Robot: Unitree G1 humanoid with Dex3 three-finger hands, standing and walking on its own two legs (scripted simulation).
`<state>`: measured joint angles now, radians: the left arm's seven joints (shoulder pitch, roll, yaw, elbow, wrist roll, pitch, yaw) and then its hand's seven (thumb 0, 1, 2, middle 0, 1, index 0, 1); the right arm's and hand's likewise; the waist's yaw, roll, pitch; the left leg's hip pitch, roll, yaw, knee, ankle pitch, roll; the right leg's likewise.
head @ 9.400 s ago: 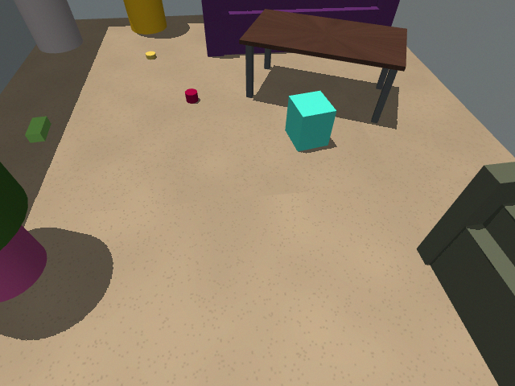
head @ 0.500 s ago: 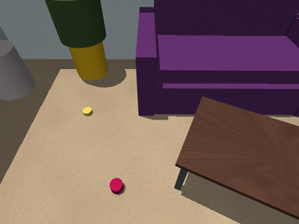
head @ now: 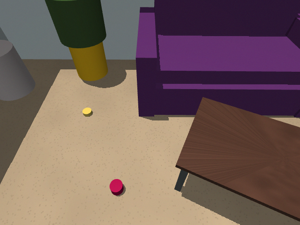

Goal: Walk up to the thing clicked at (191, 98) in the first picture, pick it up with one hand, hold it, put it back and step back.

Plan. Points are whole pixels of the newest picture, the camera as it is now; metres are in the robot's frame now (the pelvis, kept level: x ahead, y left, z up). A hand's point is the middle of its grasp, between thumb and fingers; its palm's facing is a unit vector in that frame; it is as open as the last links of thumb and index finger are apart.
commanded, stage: stand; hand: left
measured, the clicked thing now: (116, 187) +0.46 +0.20 -0.75
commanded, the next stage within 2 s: walk up in 0.08 s
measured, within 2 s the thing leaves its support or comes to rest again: neither
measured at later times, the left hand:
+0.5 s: hand out of the picture +0.11 +0.25 -0.16, palm faces -0.03 -0.94 -0.33, open 7.4 cm
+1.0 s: hand out of the picture +0.13 +0.23 -0.15, palm faces -0.05 -0.94 -0.33, open 7.4 cm
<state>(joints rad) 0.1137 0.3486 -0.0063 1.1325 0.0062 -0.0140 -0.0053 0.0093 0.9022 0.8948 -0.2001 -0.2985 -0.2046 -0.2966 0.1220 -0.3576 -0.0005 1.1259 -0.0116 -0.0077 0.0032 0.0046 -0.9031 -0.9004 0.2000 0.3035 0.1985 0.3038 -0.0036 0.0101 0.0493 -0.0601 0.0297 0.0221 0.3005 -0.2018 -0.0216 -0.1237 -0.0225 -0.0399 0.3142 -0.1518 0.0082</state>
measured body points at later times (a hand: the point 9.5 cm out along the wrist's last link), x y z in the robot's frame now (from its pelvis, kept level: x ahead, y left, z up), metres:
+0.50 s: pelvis +0.03 +0.00 -0.01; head +0.05 +0.00 +0.44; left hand +0.11 +0.30 -0.14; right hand +0.09 -0.31 -0.13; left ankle -0.02 +0.13 -0.75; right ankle +0.01 -0.12 -0.75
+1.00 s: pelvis +0.02 -0.01 +0.00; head +0.03 -0.01 +0.45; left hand +0.13 +0.28 -0.13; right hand +0.09 -0.32 -0.13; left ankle -0.02 +0.13 -0.75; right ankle +0.01 -0.12 -0.75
